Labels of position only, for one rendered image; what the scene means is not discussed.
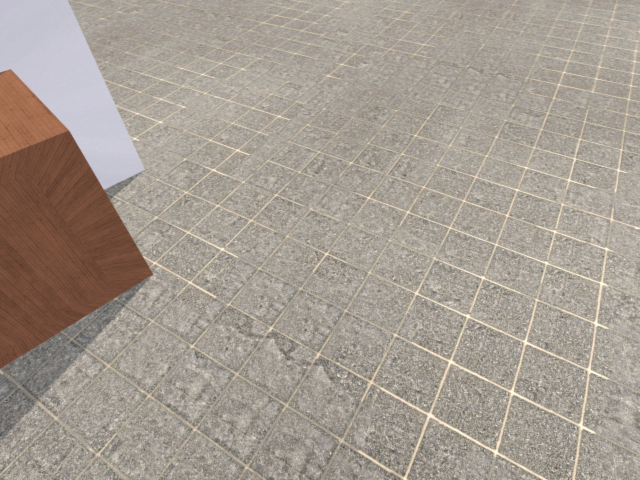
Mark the pedestal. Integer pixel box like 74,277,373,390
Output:
0,69,153,369

